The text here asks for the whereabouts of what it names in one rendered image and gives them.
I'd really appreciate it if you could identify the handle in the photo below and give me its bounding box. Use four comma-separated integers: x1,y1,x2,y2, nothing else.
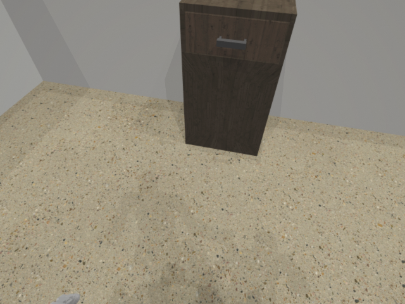
216,36,247,50

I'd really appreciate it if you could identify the cabinet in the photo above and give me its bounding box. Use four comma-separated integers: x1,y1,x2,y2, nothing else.
179,0,297,156

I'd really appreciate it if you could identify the drawer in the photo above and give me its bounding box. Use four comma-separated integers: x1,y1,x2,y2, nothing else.
185,11,289,63

